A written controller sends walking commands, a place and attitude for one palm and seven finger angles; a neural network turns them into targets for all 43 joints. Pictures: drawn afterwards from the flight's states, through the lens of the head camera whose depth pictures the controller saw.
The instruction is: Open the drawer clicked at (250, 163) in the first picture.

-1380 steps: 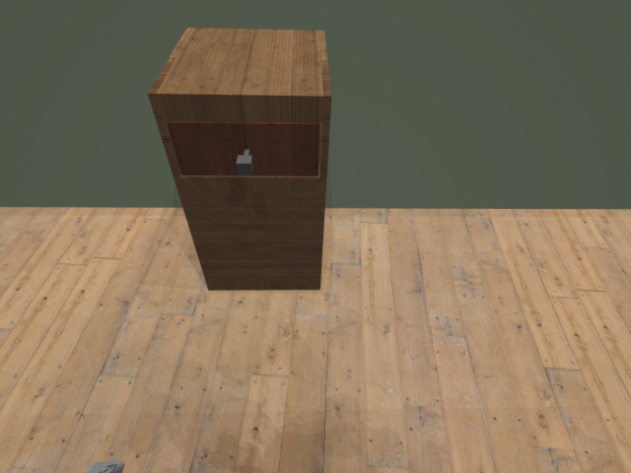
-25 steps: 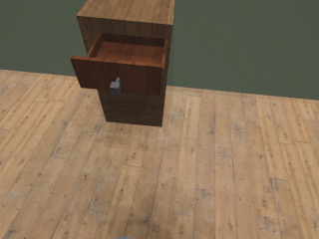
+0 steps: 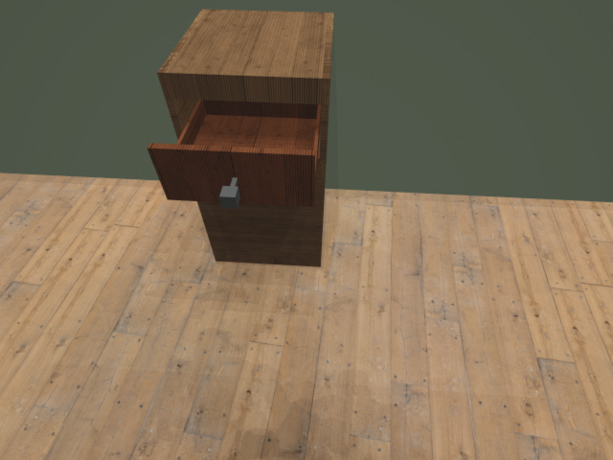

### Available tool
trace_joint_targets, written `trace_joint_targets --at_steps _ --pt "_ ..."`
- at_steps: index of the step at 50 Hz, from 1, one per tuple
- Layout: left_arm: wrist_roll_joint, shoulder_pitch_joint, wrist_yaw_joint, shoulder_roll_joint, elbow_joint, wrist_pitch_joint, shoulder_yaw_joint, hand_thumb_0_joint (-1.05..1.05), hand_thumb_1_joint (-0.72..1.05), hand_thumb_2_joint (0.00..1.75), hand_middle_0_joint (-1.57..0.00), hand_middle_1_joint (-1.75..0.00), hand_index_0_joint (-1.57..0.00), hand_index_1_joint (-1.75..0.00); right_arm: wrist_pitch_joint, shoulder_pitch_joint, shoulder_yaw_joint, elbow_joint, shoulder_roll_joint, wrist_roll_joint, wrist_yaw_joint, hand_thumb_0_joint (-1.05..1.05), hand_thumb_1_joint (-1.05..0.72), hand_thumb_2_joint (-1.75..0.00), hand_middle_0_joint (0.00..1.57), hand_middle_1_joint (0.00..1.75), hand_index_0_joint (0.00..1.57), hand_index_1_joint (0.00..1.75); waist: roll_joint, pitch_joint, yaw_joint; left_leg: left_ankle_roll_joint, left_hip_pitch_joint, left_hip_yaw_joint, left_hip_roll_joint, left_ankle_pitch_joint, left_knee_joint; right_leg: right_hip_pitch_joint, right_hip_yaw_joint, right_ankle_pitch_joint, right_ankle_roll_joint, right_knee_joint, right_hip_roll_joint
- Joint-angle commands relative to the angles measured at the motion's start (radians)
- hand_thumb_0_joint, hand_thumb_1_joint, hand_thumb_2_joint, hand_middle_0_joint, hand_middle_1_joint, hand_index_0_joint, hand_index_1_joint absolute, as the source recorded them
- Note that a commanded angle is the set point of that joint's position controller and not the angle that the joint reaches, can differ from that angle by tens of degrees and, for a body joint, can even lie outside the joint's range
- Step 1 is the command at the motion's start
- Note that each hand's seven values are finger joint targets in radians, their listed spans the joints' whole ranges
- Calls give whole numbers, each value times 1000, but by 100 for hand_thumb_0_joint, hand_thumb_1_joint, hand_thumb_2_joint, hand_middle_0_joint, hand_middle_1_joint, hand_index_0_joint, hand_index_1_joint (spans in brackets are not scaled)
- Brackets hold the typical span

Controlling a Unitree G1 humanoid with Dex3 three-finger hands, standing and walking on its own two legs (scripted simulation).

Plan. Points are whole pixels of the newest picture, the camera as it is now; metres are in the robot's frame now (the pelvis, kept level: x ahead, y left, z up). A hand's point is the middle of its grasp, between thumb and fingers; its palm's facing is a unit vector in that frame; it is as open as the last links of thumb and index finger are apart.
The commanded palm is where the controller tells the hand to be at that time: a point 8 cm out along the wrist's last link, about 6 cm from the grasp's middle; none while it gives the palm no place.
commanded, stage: let the arm hang, fingers relaxed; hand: left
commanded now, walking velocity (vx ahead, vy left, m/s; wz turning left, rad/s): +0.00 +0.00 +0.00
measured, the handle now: (231, 191) +0.70 +0.22 -0.13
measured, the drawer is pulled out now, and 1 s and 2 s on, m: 0.21 0.21 0.21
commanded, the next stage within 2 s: look to check the result in 0.18 s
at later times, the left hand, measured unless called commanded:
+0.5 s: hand out of the picture +0.08 +0.22 -0.16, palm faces -0.03 -0.95 -0.32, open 7.4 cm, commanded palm none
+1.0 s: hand out of the picture +0.11 +0.23 -0.15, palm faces -0.03 -0.94 -0.34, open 7.4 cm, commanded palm none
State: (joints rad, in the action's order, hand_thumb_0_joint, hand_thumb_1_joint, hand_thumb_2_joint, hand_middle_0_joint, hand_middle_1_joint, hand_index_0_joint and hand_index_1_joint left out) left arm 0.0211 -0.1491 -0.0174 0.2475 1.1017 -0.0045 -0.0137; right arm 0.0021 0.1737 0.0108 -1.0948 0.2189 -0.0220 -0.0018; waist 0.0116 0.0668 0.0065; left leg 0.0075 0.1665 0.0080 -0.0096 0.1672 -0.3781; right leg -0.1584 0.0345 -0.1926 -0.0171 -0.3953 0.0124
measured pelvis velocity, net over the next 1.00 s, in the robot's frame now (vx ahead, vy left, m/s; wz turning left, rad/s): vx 0.02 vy -0.01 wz -0.01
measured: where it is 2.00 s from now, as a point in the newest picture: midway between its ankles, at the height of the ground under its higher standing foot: outside the picture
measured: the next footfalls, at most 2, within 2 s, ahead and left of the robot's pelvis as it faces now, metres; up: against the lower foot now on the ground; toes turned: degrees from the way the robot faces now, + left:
none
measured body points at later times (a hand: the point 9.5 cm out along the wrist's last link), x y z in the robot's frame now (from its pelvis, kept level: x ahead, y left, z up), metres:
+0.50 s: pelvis +0.01 -0.01 +0.00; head +0.04 -0.01 +0.45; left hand +0.08 +0.27 -0.14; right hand +0.07 -0.29 -0.14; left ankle +0.03 +0.11 -0.74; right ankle +0.02 -0.13 -0.74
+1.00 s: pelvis +0.02 -0.01 +0.00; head +0.05 -0.01 +0.45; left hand +0.12 +0.28 -0.13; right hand +0.10 -0.31 -0.13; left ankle +0.03 +0.11 -0.74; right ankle +0.02 -0.13 -0.74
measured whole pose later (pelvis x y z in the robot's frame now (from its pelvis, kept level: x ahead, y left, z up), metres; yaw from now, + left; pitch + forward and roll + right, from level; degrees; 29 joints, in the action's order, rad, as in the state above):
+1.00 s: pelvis +0.02 -0.01 +0.00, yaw -1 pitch -2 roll +0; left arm 0.02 -0.08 -0.01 0.33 1.11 0.01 -0.02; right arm 0.00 0.09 0.02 -1.11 0.33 -0.02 0.00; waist 0.00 0.09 0.01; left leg -0.01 0.10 0.01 0.02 0.17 -0.31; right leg -0.09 0.03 -0.18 0.00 -0.31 -0.01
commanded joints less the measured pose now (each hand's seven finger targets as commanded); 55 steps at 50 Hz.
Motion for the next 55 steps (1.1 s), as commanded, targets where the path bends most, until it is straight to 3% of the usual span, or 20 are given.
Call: trace_joint_targets --at_steps 1,13,30,55 --pt "-3 -7 -7 171 -37 23 -36 0 90 90 -20 -30 -20 -30 -17 10 38 33 161 4 -15 0 -90 -90 20 30 20 30 -18 -21 1 16 -8 -97 101 8 98 -31 69 -4 42 89 73" --pt "-6 29 -5 198 -33 29 -42 0 90 90 -20 -30 -20 -30 -23 -24 39 28 203 5 -19 0 -90 -90 20 30 20 30 15 -71 3 10 -58 -81 111 -93 91 17 77 85 46 95 79" --pt "-6 69 -3 260 -36 38 -50 0 90 90 -20 -30 -20 -30 -23 -82 50 38 272 7 -16 0 -90 -90 20 30 20 30 -8 -90 6 8 -102 -78 118 -115 92 29 92 129 50 122 85" --pt "-6 95 0 289 -47 40 -48 0 90 90 -20 -30 -20 -30 -26 -110 46 44 306 8 -15 0 -90 -90 20 30 20 30 -14 -101 4 7 -127 -78 126 -163 104 63 89 186 52 130 91"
